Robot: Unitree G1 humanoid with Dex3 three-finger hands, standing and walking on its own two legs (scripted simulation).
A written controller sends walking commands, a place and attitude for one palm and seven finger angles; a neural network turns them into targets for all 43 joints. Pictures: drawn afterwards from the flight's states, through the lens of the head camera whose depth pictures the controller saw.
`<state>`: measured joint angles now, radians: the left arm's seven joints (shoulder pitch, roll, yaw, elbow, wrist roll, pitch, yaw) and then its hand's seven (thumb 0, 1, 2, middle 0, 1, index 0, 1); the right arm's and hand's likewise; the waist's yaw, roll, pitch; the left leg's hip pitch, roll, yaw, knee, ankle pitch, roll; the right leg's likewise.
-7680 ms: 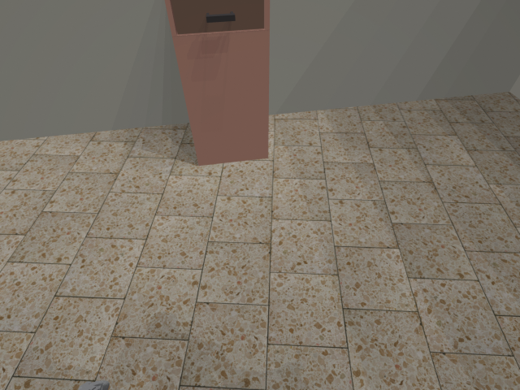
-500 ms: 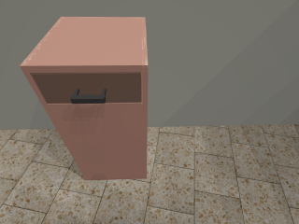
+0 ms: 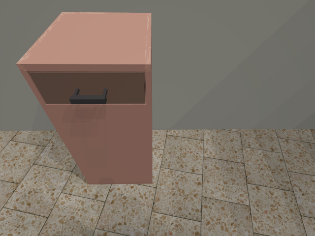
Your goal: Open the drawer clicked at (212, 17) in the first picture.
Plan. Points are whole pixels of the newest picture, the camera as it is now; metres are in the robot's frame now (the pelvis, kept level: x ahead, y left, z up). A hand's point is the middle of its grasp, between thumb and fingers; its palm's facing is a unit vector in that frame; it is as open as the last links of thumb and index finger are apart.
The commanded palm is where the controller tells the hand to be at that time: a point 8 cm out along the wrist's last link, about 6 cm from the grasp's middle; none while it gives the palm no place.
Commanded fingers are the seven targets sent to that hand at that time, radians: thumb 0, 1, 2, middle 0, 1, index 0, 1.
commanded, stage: raise the hand with hooked fingers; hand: left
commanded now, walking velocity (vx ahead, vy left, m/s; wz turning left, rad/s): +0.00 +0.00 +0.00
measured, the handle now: (89, 95) +0.53 +0.28 +0.04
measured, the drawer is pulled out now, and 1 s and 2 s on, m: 0.00 0.00 0.00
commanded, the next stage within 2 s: move the hooked fingers above the handle in 1.86 s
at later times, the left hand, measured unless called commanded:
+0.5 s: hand (74, 221) +0.16 +0.22 -0.05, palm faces -0.01 -0.12 -0.99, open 9.2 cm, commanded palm +0.17 +0.22 +0.03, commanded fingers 0.00 0.25 0.62 -0.25 -0.72 -0.25 -0.72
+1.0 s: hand (64, 162) +0.26 +0.25 +0.06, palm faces +0.09 -0.08 -0.99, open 12.2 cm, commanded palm +0.24 +0.24 +0.13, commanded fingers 0.00 -0.34 0.37 -0.29 -1.10 -0.29 -1.10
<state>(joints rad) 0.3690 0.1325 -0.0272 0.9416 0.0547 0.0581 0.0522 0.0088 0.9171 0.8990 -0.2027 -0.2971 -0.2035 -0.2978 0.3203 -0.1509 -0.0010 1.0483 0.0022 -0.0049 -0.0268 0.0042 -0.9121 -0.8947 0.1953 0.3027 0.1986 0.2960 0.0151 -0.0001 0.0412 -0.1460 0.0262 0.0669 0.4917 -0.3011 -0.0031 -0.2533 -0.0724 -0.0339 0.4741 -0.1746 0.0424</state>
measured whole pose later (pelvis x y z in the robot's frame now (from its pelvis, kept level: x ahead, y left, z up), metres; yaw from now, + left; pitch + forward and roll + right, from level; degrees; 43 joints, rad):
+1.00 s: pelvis +0.04 +0.00 -0.01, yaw +4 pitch +3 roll +0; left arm 0.26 0.42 -0.01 -0.17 0.97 0.02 0.20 0.00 -0.11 0.46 -0.30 -0.95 -0.30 -0.95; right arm 0.17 -0.26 -0.03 0.63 -0.05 0.07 0.01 0.01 -0.91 -0.89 0.20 0.30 0.20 0.30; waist 0.09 0.08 -0.02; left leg -0.23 0.01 0.01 0.56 -0.37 -0.01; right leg -0.34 -0.03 0.03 0.60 -0.30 0.02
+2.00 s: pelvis +0.01 -0.01 +0.01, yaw +5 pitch -1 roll +1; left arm -0.18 0.54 -0.01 0.02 0.87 0.00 -0.07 0.00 -0.49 0.30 -0.32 -1.20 -0.32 -1.20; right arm 0.15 -0.27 -0.01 0.64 0.01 0.09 0.00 0.01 -0.91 -0.90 0.19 0.30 0.20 0.30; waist 0.09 0.09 0.01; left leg -0.12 0.00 -0.01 0.38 -0.23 -0.01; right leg -0.22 -0.04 0.01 0.42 -0.17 0.02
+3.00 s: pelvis +0.03 +0.00 +0.00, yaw +4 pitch +6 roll +1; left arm -0.59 0.50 -0.10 0.58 0.98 -0.09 0.02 0.00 -0.49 0.30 -0.32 -1.20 -0.32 -1.20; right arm 0.22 -0.26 -0.03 0.65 0.02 0.11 -0.03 0.01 -0.91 -0.89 0.20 0.30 0.20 0.30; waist 0.03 0.06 -0.04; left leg -0.28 0.00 0.00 0.47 -0.29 -0.01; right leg -0.38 -0.04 0.02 0.50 -0.22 0.03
